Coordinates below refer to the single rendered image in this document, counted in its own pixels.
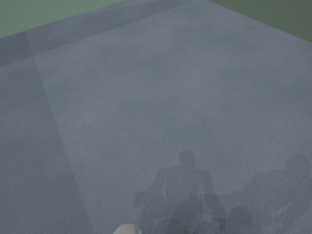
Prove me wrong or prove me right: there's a left robot thigh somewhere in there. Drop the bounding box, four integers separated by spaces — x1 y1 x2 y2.
113 223 142 234

